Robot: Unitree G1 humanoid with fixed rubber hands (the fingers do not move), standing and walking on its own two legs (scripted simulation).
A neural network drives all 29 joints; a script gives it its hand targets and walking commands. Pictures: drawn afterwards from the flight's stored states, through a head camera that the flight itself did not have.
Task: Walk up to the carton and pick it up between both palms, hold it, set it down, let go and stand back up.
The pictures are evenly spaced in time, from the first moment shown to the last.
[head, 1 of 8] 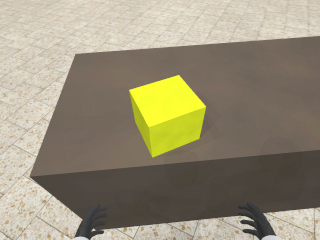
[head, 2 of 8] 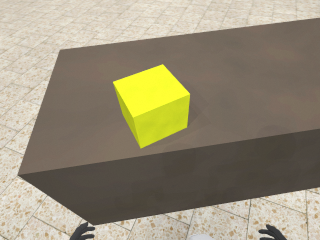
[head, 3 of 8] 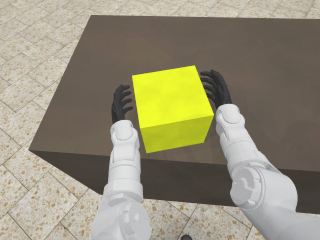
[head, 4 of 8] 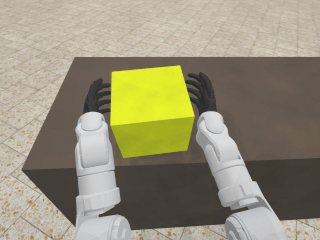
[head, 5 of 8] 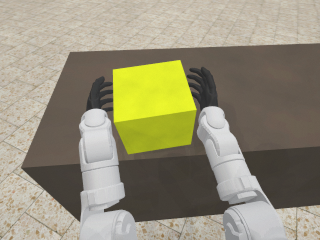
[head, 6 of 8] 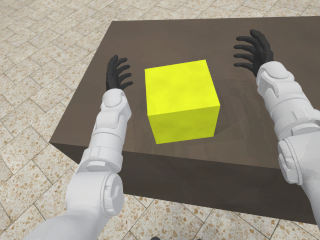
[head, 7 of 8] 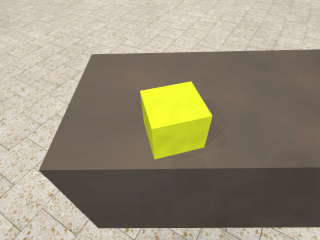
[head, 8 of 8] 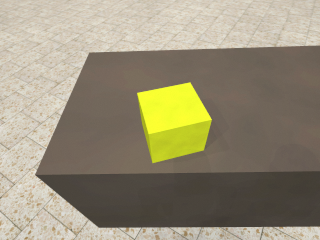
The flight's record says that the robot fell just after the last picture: no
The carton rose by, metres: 0.14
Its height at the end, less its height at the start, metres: +0.00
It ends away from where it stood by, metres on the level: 0.01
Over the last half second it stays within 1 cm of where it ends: yes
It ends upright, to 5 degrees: yes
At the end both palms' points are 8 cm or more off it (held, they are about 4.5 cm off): yes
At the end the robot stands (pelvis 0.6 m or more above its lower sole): yes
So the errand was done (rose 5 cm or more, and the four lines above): yes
